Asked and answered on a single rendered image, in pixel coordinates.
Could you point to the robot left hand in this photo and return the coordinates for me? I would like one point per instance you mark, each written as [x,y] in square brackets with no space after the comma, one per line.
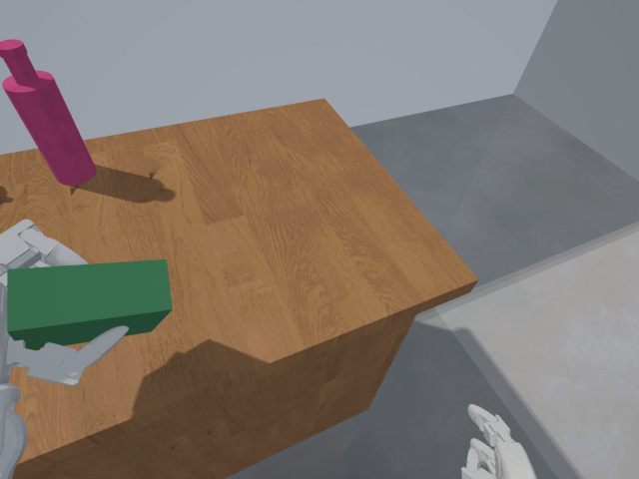
[24,246]

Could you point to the robot right hand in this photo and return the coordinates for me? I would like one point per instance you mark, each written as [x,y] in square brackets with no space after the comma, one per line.
[509,460]

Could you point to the sponge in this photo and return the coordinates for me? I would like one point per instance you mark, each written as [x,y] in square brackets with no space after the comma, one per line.
[72,304]

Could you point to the table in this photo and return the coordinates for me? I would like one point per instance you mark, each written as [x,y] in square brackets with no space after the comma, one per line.
[296,267]

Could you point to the left robot forearm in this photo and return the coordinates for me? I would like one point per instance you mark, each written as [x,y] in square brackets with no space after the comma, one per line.
[13,431]

